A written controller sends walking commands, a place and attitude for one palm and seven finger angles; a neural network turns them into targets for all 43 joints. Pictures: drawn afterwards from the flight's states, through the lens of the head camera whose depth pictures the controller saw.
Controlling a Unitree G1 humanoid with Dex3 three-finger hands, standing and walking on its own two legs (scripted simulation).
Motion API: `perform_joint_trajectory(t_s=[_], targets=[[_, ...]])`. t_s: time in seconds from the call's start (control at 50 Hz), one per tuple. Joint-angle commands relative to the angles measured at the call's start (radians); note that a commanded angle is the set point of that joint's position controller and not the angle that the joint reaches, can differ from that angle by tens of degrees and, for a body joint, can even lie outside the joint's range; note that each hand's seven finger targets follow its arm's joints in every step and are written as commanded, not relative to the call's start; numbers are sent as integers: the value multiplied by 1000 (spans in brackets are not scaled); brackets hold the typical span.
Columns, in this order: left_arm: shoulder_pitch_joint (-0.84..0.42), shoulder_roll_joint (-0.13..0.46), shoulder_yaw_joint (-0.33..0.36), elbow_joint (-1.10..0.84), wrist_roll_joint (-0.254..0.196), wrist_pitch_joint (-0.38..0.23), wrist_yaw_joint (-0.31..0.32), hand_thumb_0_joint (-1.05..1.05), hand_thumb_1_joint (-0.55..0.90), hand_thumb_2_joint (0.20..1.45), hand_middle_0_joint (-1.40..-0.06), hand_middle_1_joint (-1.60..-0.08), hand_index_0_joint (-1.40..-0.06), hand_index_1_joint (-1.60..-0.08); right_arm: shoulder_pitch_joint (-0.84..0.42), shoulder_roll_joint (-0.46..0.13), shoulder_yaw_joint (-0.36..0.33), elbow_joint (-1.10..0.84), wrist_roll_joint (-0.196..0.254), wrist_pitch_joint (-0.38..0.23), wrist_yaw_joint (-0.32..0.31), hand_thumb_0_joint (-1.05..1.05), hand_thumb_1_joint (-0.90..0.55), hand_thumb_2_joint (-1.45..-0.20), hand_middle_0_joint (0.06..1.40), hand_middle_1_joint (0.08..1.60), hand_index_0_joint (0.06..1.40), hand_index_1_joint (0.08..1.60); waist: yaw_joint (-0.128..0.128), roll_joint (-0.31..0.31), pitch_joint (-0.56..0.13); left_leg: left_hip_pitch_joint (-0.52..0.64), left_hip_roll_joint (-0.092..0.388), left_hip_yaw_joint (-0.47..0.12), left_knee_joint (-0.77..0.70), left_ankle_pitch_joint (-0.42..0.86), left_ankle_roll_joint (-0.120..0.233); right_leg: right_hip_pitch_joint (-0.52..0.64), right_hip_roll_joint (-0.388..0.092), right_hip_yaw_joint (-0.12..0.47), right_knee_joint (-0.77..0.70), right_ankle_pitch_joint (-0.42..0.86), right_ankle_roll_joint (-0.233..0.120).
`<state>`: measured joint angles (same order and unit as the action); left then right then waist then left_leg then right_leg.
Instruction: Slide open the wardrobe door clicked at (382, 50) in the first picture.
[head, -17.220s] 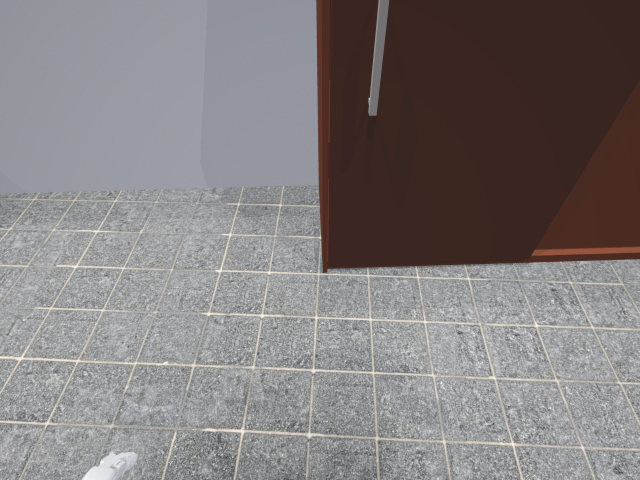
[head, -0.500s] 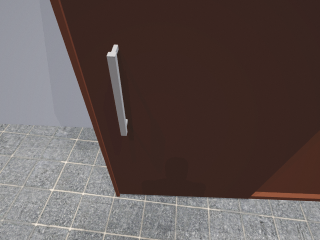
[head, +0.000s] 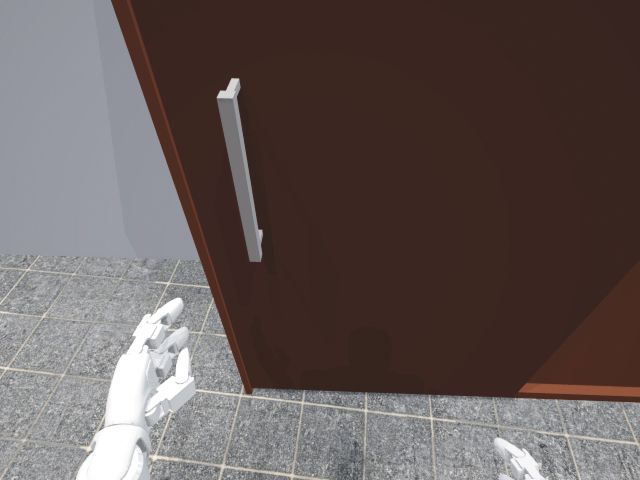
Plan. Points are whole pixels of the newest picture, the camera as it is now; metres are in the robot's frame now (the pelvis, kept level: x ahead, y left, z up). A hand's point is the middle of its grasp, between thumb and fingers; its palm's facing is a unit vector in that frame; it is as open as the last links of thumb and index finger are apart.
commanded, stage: raise the hand with hooked fingers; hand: left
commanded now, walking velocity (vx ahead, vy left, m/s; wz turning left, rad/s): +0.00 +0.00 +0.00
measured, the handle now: (246, 182) +0.50 +0.13 +0.12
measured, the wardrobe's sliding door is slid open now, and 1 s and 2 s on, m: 0.00 0.00 0.00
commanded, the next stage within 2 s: move the hooked fingers beside the handle in 1.86 s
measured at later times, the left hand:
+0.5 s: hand (197, 399) +0.21 +0.15 +0.03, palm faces -0.12 -0.99 -0.08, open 10.5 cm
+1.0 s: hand (122, 324) +0.26 +0.23 +0.11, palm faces +0.06 -1.00 -0.06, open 13.3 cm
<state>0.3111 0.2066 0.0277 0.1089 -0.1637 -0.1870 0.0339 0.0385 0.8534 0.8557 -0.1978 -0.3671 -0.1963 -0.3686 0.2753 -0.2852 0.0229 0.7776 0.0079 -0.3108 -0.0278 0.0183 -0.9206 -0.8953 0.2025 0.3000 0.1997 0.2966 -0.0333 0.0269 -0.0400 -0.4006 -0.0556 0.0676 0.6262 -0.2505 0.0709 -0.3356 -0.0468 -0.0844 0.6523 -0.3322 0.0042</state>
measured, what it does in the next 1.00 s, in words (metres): stands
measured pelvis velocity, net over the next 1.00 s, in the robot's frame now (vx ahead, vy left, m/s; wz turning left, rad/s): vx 0.02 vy -0.02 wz -0.01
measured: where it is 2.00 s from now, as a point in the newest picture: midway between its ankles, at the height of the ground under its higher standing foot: outside the picture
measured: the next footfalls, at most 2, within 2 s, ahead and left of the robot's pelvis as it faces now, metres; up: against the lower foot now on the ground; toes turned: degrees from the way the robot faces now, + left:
none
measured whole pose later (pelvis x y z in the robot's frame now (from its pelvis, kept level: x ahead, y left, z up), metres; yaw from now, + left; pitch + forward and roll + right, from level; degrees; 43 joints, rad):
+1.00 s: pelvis +0.02 -0.02 -0.01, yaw -1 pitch +3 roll -2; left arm 0.19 0.35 0.36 0.01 -0.36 -0.19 -0.36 0.00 -0.34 0.37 -0.29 -1.10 -0.29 -1.10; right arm 0.23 -0.28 0.04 0.62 0.04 -0.33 -0.08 0.01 -0.91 -0.90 0.20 0.30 0.20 0.30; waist 0.03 0.02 -0.05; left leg -0.46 0.00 0.04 0.75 -0.34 0.05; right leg -0.36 0.01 -0.10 0.70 -0.39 -0.02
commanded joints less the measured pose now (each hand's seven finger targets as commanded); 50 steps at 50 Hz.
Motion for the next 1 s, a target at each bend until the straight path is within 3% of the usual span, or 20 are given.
perform_joint_trajectory(t_s=[0.0, 0.02, 0.04, 0.06, 0.1, 0.16, 0.22, 0.28, 0.34, 0.38, 0.46, 0.52, 0.56, 0.62, 0.68, 0.74, 0.8, 0.86, 0.92, 0.98], targets=[[333, -31, 86, 73, -101, -268, -228, 0, 597, 770, -222, -495, -222, -495, -139, -117, -80, -233, -7, -39, 42, 0, -900, -900, 200, 300, 200, 300, 98, -218, 15, -143, 59, -122, 51, -119, -100, -281, 50, -31, 55, -121, -55], [325, 23, 145, 68, -120, -333, -300, 0, 573, 760, -223, -510, -223, -510, -161, -130, -86, -264, -15, -28, 55, 0, -900, -900, 200, 300, 200, 300, 105, -148, -20, -169, 51, -106, 102, -93, -103, -287, 42, -17, 100, -94, -68], [343, 92, 223, 83, -108, -351, -324, 0, 550, 750, -225, -525, -225, -525, -171, -128, -95, -302, -11, -14, 59, 0, -900, -900, 200, 300, 200, 300, 128, -111, -63, -207, 43, -87, 131, -80, -94, -278, 39, -8, 145, -60, -71], [367, 169, 299, 90, -81, -333, -325, 0, 527, 740, -227, -540, -227, -540, -169, -127, -102, -321, -3, 14, 64, 0, -900, -900, 200, 300, 200, 300, 159, 4, -83, -220, 40, -75, 134, -71, -94, -264, 41, 3, 176, -34, -76], [271, 143, 225, -145, -76, -276, -314, 0, 480, 720, -230, -570, -230, -570, -218, -112, -86, -429, 6, 56, 66, 0, -900, -900, 200, 300, 200, 300, 156, 85, -140, -214, 38, -66, 130, -138, -80, -267, 43, 13, 203, -66, -67], [52, 158, 237, -415, -108, -263, -234, 0, 410, 690, -235, -615, -235, -615, -190, -91, -79, -473, 7, 75, 35, 0, -900, -900, 200, 300, 200, 300, 93, 59, -208, -207, 59, -106, 150, -226, -53, -301, 61, 47, 179, -143, -52], [-79, 170, 213, -617, -112, -351, -182, 0, 340, 660, -240, -660, -240, -660, -118, -71, -58, -438, 6, 50, 2, 0, -900, -900, 200, 300, 200, 300, 34, 138, -223, -140, 66, -125, 199, -182, -36, -321, 65, 85, 133, -147, -54], [-126, 155, 129, -561, -121, -406, -254, 0, 270, 630, -245, -705, -245, -705, -109, -92, -29, -365, 10, -3, -29, 0, -900, -900, 200, 300, 200, 300, -26, 86, -153, -171, 74, -130, 258, -192, -25, -361, 63, 113, 99, -205, -40], [-128, 182, 115, -336, -148, -335, -390, 0, 200, 600, -250, -750, -250, -750, -106, -110, -14, -312, 31, -38, -58, 0, -900, -900, 200, 300, 200, 300, -57, -29, -55, -267, 72, -121, 279, -240, -24, -339, 51, 163, 13, -312, -21], [-132, 229, 160, -200, -162, -222, -464, 0, 153, 580, -253, -780, -253, -780, -104, -118, -10, -301, 44, -36, -73, 0, -900, -900, 200, 300, 200, 300, -44, -57, -28, -295, 72, -113, 269, -235, -25, -307, 34, 195, -38, -351, -14], [-135, 387, 404, -129, -215, -19, -467, 0, 60, 540, -260, -840, -260, -840, -160, -104, -12, -326, 40, -25, -87, 0, -900, -900, 200, 300, 200, 300, 72, -42, -187, -271, 59, -118, 234, -133, -38, -106, -16, 240, -69, -267, -2], [-101, 361, 504, -235, -276, -26, -391, 0, -10, 510, -265, -885, -265, -885, -163, -63, -11, -336, 28, -28, -66, 0, -900, -900, 200, 300, 200, 300, 113, -49, -281, -222, 60, -127, 215, -3, -54, 24, -42, 245, -35, 46, 26], [-56, 362, 539, -286, -274, -73, -352, 0, -57, 490, -268, -915, -268, -915, -142, -57, -21, -330, 21, -36, -48, 0, -900, -900, 200, 300, 200, 300, 128, -52, -321, -193, 64, -129, 196, 79, -57, 80, -34, 227, 12, 272, 40], [-6, 276, 443, -270, -228, -119, -364, 0, -127, 460, -273, -960, -273, -960, -105, -70, -39, -310, 22, -43, -26, 0, -900, -900, 200, 300, 200, 300, 91, -35, -256, -122, 60, -101, 168, 151, -48, 36, -19, 186, 39, 504, 61], [-78, 240, 351, -193, -198, -88, -430, 0, -197, 430, -278, -1005, -278, -1005, -80, -103, -46, -296, 33, -43, -31, 0, -900, -900, 200, 300, 200, 300, 36, -83, -139, -111, 65, -98, 155, 121, -37, -61, -6, 169, 9, 444, 76], [-153, 293, 370, -232, -222, -58, -471, 0, -267, 400, -283, -1050, -283, -1050, -80, -128, -53, -302, 44, -61, -55, 0, -900, -900, 200, 300, 200, 300, 42, -21, -158, -35, 64, -96, 108, 92, -29, -83, 28, 119, -34, 232, 31], [-200, 374, 450, -333, -230, -72, -442, 0, -337, 370, -288, -1095, -288, -1095, -78, -128, -51, -306, 37, -74, -67, 0, -900, -900, 200, 300, 200, 300, 71, 26, -272, 75, 65, -105, 69, 169, -26, -20, 45, 73, -21, 269, -3], [-217, 410, 498, -401, -223, -102, -378, 0, -407, 340, -293, -1140, -293, -1140, -78, -122, -44, -296, 27, -79, -64, 0, -900, -900, 200, 300, 200, 300, 85, 78, -292, 157, 74, -117, 41, 243, -38, -16, 61, 35, -9, 291, -25], [-263, 345, 445, -312, -223, -80, -371, 0, -477, 310, -298, -1185, -298, -1185, -94, -116, -31, -282, 33, -69, -58, 0, -900, -900, 200, 300, 200, 300, 62, 91, -168, 140, 81, -129, -2, 189, -53, -58, 64, 10, -30, 227, -28], [-334, 345, 414, -193, -211, 8, -412, 0, -500, 300, -300, -1200, -300, -1200, -110, -124, -23, -282, 45, -50, -69, 0, -900, -900, 200, 300, 200, 300, 60, 72, -93, 119, 83, -138, -46, 102, -50, -67, 62, 12, -70, 160, -30]])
